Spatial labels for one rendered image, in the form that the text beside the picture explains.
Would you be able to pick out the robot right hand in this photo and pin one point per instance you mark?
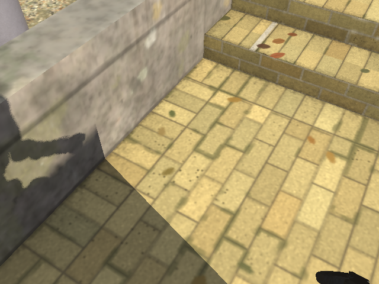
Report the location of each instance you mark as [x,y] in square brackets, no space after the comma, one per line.
[331,277]

